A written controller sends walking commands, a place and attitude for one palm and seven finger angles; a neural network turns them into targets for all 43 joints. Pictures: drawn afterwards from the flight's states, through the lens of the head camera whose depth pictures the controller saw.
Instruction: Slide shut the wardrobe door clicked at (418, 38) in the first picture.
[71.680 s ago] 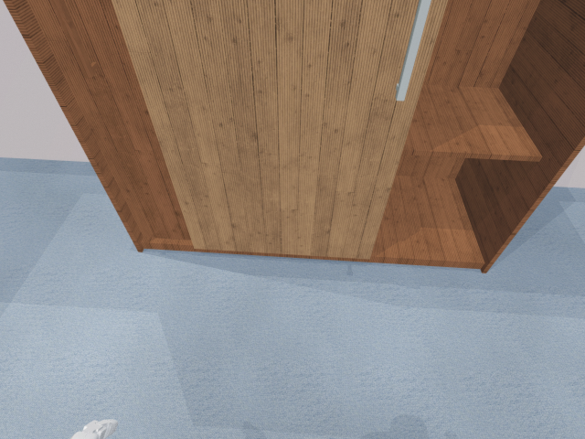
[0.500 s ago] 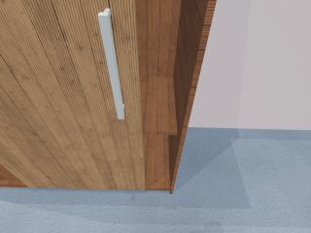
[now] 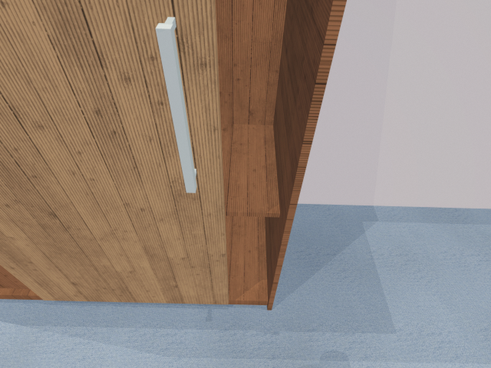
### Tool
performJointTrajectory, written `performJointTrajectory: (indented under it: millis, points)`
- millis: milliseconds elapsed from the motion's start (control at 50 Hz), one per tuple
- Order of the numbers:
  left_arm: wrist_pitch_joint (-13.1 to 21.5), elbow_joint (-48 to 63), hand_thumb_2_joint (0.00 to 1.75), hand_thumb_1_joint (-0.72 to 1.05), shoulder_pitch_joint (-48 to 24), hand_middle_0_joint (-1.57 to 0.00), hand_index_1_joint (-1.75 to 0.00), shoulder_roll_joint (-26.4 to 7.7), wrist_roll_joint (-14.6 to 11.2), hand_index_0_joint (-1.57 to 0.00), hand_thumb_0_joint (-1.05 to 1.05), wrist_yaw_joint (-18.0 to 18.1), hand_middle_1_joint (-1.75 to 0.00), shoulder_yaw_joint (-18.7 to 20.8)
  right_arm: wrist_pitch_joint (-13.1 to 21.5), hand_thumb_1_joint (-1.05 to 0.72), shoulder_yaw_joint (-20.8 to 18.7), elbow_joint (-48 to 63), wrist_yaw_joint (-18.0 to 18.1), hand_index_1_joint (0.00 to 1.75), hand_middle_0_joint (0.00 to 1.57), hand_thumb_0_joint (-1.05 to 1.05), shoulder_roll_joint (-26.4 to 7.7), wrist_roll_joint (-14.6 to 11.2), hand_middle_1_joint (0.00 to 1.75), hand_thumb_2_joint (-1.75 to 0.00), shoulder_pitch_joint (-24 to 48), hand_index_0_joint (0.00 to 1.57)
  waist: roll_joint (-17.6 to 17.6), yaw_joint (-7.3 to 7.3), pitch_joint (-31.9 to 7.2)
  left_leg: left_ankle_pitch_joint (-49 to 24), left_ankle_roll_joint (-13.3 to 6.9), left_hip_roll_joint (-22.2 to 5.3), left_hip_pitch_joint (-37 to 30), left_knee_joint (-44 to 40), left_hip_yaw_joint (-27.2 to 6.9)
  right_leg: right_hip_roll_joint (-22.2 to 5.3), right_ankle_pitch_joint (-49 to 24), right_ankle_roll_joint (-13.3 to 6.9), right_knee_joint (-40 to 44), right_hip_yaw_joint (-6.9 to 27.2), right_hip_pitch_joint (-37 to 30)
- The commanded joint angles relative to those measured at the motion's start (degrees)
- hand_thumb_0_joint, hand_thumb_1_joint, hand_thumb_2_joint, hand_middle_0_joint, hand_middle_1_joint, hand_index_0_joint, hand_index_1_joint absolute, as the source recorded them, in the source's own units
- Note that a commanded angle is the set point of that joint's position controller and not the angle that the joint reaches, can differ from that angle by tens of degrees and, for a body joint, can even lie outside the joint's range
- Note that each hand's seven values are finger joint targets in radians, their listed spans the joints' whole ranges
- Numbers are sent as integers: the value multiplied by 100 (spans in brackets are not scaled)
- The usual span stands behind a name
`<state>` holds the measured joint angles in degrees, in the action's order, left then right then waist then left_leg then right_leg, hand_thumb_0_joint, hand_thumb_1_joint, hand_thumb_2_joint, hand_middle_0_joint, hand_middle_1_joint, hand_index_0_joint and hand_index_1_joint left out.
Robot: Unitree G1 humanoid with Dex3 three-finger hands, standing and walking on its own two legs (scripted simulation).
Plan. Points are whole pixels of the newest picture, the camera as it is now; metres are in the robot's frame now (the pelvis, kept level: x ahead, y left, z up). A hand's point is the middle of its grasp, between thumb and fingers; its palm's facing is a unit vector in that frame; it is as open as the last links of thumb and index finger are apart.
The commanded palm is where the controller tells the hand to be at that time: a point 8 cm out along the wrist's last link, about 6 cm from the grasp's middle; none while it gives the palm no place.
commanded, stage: look again from close up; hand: left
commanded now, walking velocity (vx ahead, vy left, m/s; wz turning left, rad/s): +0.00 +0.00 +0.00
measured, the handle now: (183, 120) +0.46 +0.14 +0.18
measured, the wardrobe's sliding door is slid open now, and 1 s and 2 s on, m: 0.16 0.16 0.16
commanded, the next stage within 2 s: raise the hand with hooked fingers in 0.24 s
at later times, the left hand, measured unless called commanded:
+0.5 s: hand out of the picture +0.11 +0.20 -0.08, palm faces +0.23 -0.94 -0.24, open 7.4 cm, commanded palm +0.11 +0.21 -0.04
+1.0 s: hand (111, 324) +0.17 +0.20 +0.04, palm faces +0.12 -0.99 -0.09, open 10.0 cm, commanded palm +0.14 +0.26 +0.04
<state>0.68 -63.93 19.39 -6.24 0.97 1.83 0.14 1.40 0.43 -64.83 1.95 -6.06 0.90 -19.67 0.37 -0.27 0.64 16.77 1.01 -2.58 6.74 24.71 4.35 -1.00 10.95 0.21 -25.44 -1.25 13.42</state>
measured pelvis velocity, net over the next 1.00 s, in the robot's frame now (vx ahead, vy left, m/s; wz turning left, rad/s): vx -0.01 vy -0.01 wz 0.10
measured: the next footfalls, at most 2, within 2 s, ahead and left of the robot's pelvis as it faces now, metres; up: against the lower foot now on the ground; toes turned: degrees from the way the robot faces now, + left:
none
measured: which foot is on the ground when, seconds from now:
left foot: down 0.00-1.00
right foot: down 0.00-1.00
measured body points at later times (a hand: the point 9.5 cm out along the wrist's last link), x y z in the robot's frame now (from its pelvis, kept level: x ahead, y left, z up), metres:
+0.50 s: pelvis +0.00 +0.01 -0.01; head +0.00 -0.01 +0.44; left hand +0.09 +0.25 -0.06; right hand +0.05 -0.24 -0.14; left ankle -0.04 +0.13 -0.74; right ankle +0.03 -0.12 -0.74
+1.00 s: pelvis -0.01 -0.01 -0.05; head +0.02 -0.01 +0.40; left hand +0.16 +0.25 +0.05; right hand +0.22 -0.19 -0.11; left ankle -0.04 +0.13 -0.74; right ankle +0.03 -0.12 -0.74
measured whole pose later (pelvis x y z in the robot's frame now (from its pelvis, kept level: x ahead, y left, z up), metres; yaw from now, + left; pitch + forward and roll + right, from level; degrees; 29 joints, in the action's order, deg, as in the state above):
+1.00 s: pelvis -0.01 -0.01 -0.05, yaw +6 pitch +6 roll -2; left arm 20.2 8.0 23.4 -13.1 -14.5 -15.1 9.2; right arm 15.0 2.8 -31.3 2.7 -12.6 -1.2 -11.2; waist -2.2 -3.3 -3.5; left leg 28.6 1.7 -2.4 31.5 53.7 -3.2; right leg -2.8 22.7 -0.4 -50.2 -7.4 33.6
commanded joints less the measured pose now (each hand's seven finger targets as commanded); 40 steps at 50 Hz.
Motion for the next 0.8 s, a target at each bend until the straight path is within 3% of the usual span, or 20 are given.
performJointTrajectory:
  millis: [0, 300, 320, 340, 360, 380, 400, 420, 440, 480, 500, 520, 560, 580, 600, 640, 680, 700, 740, 780]
  points:
    - [90, 109, 90, 90, 442, -20, -30, -438, -29, -20, 0, 38, -30, 76, 50, -90, -104, 21, 21, 30, 20, 0, -459, -27, 30, -90, -599, 20, -90, 13, 468, -360, -203, -388, 641, -652, -355, -356, -511, -207, 410, 386, -177]
    - [95, 63, 90, 90, 473, -20, -30, -432, -27, -20, 0, 42, -30, 67, 59, -90, -90, -14, 34, 30, 20, 0, -439, -28, 30, -90, -595, 20, -46, 3, 476, -492, -207, -390, 575, -634, -327, -367, -666, -221, 375, 409, -200]
    - [155, -159, 90, 90, 680, -20, -30, -832, 20, -20, 0, 259, -30, 67, 68, -90, -168, 472, -44, 30, 20, 0, -833, -67, 30, -90, 320, 20, -82, -220, 880, -811, -17, -431, 1075, 482, 14, -768, -2464, -170, 83, 571, -4]
    - [1348, 8924, 89, 88, -3789, -20, -32, -1616, -1219, -20, 0, 113, -32, -21, 955, -90, -192, 2716, 196, 30, 20, 0, -1867, -299, 30, -90, 306, 20, -1128, 578, -2105, -1095, -198, 175, -185, -210, -189, -224, -1164, -173, -234, 346, -797]
    - [952, 7567, 88, 85, -1828, -20, -33, -1497, -750, -20, 0, 539, -33, 329, 1473, -90, -124, 2310, 355, 30, 20, 0, -1312, -334, 30, -90, 793, 20, -1653, 95, -2146, -1356, -249, 151, -39, -179, -99, 2, -365, -335, -557, 117, -692]
    - [120, 5736, 87, 83, 256, -21, -34, -118, -734, -21, 0, 717, -34, -390, 1643, -90, -159, 2127, 325, 30, 20, 0, -965, -464, 30, -90, 617, 20, -1014, 155, -926, -843, -178, 76, 752, -171, -198, -46, -17, -190, -376, -184, -138]
    - [-174, 6420, 86, 81, 150, -21, -36, 248, -928, -21, 0, 693, -36, -689, 1818, -90, -210, 2230, 305, 30, 20, 0, -1149, -566, 30, -90, 384, 20, -613, 247, -635, -433, -138, 78, 1032, -127, -293, -62, 225, -130, -330, -368, 241]
    - [92, 7665, 85, 78, -389, -21, -37, 138, -1027, -21, 0, 635, -37, -893, 2044, -90, -189, 2617, 376, 30, 20, 0, -1273, -560, 30, -90, 556, 20, -153, 312, -365, -115, -203, 41, 1014, -76, -447, -47, 516, -102, -320, -343, 372]
    - [287, 7890, 84, 76, -164, -21, -39, -45, -1007, -21, 0, 604, -39, -811, 2235, -90, -245, 2676, 449, 30, 20, 0, -1392, -506, 30, -90, 589, 20, 246, 325, -499, 141, -228, 106, 1029, 119, -420, -15, 872, -66, -277, -314, 565]
    - [661, 7748, 82, 71, -60, -21, -42, -72, -926, -21, 0, 482, -42, -679, 2355, -90, -276, 2972, 439, 30, 20, 0, -1463, -316, 30, -90, 623, 20, 1210, 450, 14, 393, -240, 267, 1612, 564, -495, -10, 1472, -17, -359, -354, 1206]
    - [883, 7193, 81, 69, 144, -22, -43, -68, -913, -22, 0, 299, -43, -503, 2363, -90, -341, 3077, 367, 30, 20, 0, -1460, -282, 30, -90, 619, 20, 1295, 357, 255, 409, -185, 326, 1889, 759, -490, -33, 1640, -32, -457, -331, 1408]
    - [1249, 6858, 80, 67, 613, -22, -45, -137, -974, -22, 0, 68, -45, -133, 2344, -90, -412, 3197, 266, 30, 20, 0, -1423, -216, 30, -90, 661, 20, 1478, 96, 39, 407, -115, 338, 2161, 972, -438, -53, 1812, -42, -686, -354, 1490]
    - [2094, 6350, 78, 62, 1465, -22, -48, -245, -1138, -22, 0, -552, -48, 372, 2213, -90, -525, 3446, 42, 30, 20, 0, -1404, -140, 30, -90, 834, 20, 1366, -240, -241, 292, 0, 361, 2680, 1408, -300, -31, 1601, -114, -1213, -338, 1535]
    - [2546, 6326, 77, 60, 1675, -22, -50, -340, -1201, -22, 0, -888, -50, 597, 2093, -90, -574, 3595, -85, 30, 20, 0, -1433, -95, 30, -90, 951, 20, 1056, -273, -403, 109, 48, 388, 2794, 1641, -246, -19, 1137, -169, -1524, -370, 1467]
    - [2767, 6106, 76, 57, 2010, -22, -51, -761, -1127, -22, 0, -1106, -51, 1085, 1941, -90, -653, 3757, -203, 30, 20, 0, -1435, -124, 30, -90, 1008, 20, 351, -447, -509, -73, 73, 437, 2829, 1793, -154, -54, 713, -263, -1755, -301, 1305]
    - [2585, 6733, 74, 53, 1995, -23, -54, -880, -1054, -23, 0, -1266, -54, 1031, 1632, -90, -620, 4271, -249, 30, 20, 0, -1429, -189, 30, -90, 1274, 20, 140, -560, -939, -383, -20, 483, 2937, 1834, -4, -74, -49, -265, -1976, -242, 939]
    - [2229, 7710, 72, 48, 1501, -23, -57, -889, -1090, -23, 0, -1235, -57, 875, 1378, -90, -550, 4634, -204, 30, 20, 0, -1383, -243, 30, -90, 1321, 20, -219, -467, -1260, -632, -84, 472, 2787, 1850, 22, -57, -475, -250, -2017, -207, 801]
    - [2120, 8013, 71, 46, 1314, -23, -58, -972, -1154, -23, 0, -1165, -58, 961, 1284, -90, -537, 4680, -157, 30, 20, 0, -1356, -239, 30, -90, 1245, 20, -188, -415, -1273, -600, -102, 442, 2780, 1872, -35, -17, -405, -231, -2018, -193, 845]
    - [2159, 8566, 69, 41, 815, -24, -62, -950, -1266, -24, 0, -985, -62, 1028, 1228, -90, -489, 4731, -68, 30, 20, 0, -1293, -235, 30, -90, 1071, 20, -330, -195, -1399, -590, -137, 375, 2582, 1960, -128, 26, -376, -165, -1929, -148, 1000]
    - [2460, 9132, 67, 36, 296, -24, -64, -1059, -1326, -24, 0, -888, -64, 1102, 1286, -90, -453, 4638, -2, 30, 20, 0, -1276, -186, 30, -90, 862, 20, -412, 15, -1594, -786, -170, 304, 2336, 2127, -252, 48, -564, -110, -1924, -107, 1121]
